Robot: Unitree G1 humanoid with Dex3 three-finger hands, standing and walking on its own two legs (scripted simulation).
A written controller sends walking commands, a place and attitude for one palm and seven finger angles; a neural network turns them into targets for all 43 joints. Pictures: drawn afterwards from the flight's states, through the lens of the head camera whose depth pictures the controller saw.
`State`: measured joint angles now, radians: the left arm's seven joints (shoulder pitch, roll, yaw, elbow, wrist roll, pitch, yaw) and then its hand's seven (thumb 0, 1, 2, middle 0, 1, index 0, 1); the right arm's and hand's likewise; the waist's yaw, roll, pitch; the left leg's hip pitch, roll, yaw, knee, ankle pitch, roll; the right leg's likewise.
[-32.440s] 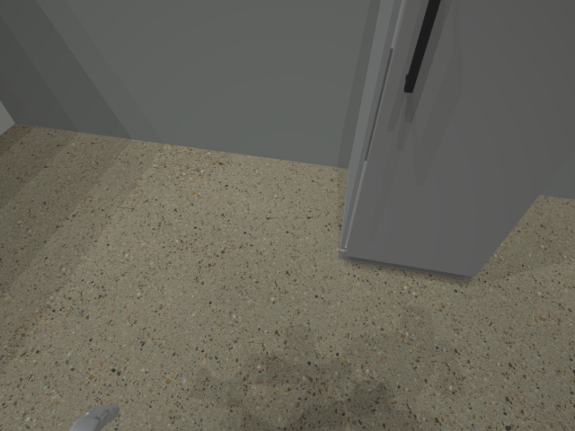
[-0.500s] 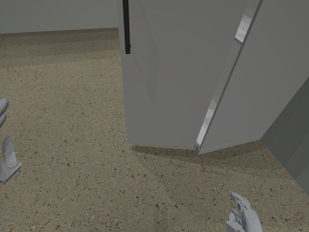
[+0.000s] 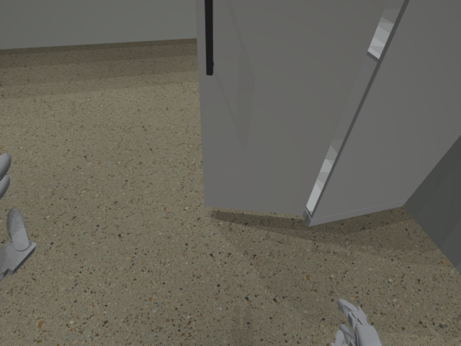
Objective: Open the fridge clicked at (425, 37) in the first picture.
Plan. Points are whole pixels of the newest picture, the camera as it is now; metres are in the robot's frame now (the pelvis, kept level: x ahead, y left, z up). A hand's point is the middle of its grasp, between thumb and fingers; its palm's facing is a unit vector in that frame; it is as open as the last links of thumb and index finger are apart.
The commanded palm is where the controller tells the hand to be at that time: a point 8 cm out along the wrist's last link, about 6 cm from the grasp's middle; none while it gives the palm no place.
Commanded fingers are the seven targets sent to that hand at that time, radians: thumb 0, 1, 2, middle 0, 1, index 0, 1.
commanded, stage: let the arm hang, fingers relaxed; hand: left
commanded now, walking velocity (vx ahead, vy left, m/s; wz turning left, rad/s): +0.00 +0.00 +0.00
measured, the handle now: (210, 14) +0.86 +0.12 +0.23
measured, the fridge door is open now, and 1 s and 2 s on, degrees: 70 70 70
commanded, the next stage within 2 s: look to check the result in 1.16 s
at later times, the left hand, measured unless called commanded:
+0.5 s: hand out of the picture -0.01 +0.19 -0.19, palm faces -0.03 -0.99 -0.17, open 7.2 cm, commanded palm none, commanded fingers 0.00 0.90 0.90 -0.20 -0.30 -0.20 -0.30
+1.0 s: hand out of the picture +0.10 +0.26 -0.14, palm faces -0.03 -0.93 -0.36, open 7.4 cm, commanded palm none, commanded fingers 0.00 0.90 0.90 -0.20 -0.30 -0.20 -0.30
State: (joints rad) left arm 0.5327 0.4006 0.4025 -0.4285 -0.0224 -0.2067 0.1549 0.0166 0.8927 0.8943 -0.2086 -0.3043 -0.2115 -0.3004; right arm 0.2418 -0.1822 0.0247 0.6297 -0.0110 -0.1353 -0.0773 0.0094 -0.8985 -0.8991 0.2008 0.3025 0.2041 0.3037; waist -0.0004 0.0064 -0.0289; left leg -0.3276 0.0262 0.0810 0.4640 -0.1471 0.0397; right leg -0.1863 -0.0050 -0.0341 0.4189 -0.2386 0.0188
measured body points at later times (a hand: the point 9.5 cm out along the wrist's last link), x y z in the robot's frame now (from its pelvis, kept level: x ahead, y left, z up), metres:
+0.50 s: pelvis +0.00 -0.01 +0.00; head +0.03 +0.03 +0.44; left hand +0.00 +0.24 -0.17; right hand +0.04 -0.29 -0.13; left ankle +0.06 +0.09 -0.74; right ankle -0.01 -0.13 -0.74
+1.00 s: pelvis +0.01 +0.00 +0.01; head +0.01 +0.00 +0.46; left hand +0.10 +0.30 -0.12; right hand +0.10 -0.29 -0.13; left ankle +0.06 +0.09 -0.74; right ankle -0.01 -0.13 -0.74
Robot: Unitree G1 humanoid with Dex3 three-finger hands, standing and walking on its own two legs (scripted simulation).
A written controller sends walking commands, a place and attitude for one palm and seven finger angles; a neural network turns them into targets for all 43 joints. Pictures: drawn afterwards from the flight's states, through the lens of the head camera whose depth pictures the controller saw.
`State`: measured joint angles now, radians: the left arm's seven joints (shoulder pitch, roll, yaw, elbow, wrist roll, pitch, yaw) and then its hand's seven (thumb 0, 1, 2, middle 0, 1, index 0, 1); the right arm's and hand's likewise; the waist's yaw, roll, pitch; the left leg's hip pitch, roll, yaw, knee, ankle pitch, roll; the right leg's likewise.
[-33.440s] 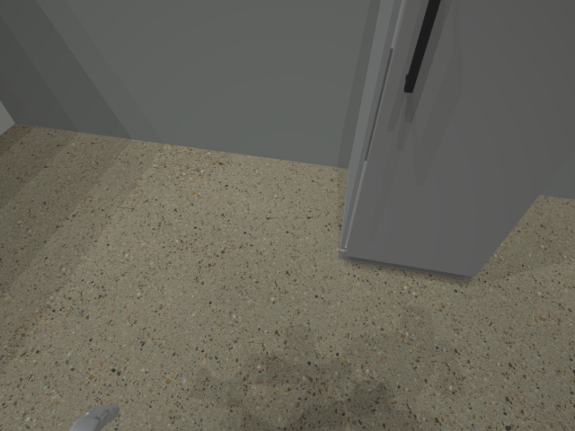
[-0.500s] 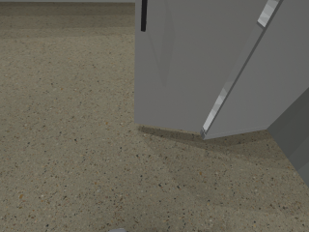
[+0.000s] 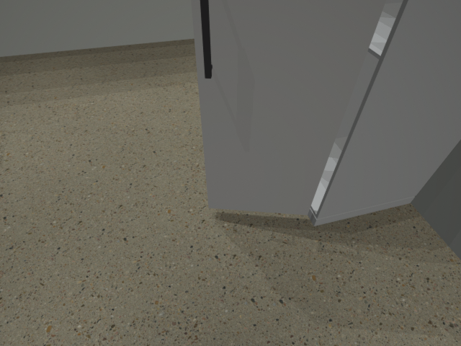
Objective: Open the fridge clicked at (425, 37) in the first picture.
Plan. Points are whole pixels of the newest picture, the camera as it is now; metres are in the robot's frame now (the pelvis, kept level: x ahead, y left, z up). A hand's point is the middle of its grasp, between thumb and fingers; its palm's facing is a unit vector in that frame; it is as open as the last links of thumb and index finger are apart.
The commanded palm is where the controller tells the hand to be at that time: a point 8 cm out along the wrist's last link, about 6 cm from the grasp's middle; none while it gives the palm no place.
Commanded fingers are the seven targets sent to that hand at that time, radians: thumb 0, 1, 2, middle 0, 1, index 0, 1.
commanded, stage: let the arm hang, fingers relaxed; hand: left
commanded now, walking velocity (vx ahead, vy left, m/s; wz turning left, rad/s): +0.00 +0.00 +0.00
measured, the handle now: (206, 17) +0.84 +0.11 +0.22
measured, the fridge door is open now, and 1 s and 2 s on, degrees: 70 70 70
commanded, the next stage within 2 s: look to check the result in 0.16 s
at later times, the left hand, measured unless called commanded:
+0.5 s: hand out of the picture +0.08 +0.24 -0.16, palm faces -0.04 -0.95 -0.32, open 7.4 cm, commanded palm none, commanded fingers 0.00 0.90 0.90 -0.20 -0.30 -0.20 -0.30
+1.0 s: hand out of the picture +0.11 +0.23 -0.16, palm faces -0.04 -0.94 -0.33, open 7.4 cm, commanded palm none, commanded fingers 0.00 0.90 0.90 -0.20 -0.30 -0.20 -0.30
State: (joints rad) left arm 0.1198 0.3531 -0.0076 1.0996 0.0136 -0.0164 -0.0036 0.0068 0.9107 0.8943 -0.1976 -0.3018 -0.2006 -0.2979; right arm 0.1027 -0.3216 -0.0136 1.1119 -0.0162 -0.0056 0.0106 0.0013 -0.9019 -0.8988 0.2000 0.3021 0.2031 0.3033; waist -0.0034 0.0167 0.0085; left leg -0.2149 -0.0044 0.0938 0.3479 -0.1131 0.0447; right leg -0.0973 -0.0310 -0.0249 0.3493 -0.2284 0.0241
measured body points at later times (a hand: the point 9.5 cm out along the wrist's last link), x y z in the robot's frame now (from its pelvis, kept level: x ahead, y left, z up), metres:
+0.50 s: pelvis +0.02 -0.01 +0.00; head +0.04 +0.00 +0.45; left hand +0.08 +0.29 -0.14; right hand +0.09 -0.30 -0.13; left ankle +0.05 +0.09 -0.75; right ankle -0.02 -0.14 -0.75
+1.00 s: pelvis +0.03 -0.02 +0.00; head +0.05 -0.02 +0.45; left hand +0.11 +0.28 -0.13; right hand +0.12 -0.32 -0.13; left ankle +0.05 +0.09 -0.75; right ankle -0.02 -0.14 -0.75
